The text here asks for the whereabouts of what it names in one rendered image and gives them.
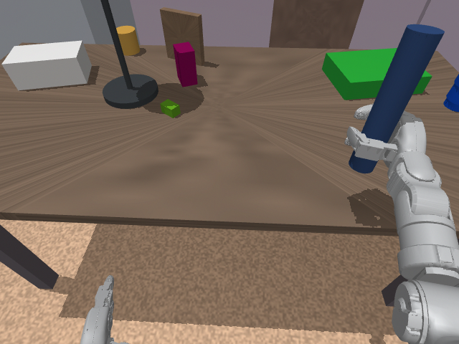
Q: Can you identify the table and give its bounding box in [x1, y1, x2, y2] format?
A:
[0, 43, 459, 307]

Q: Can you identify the desk lamp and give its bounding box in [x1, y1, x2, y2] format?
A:
[101, 0, 158, 109]

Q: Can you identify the right robot arm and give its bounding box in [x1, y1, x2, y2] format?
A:
[387, 151, 459, 344]

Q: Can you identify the left robot hand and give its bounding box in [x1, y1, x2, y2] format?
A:
[80, 275, 129, 344]

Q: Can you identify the right robot hand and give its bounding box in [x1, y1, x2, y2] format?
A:
[344, 104, 427, 168]

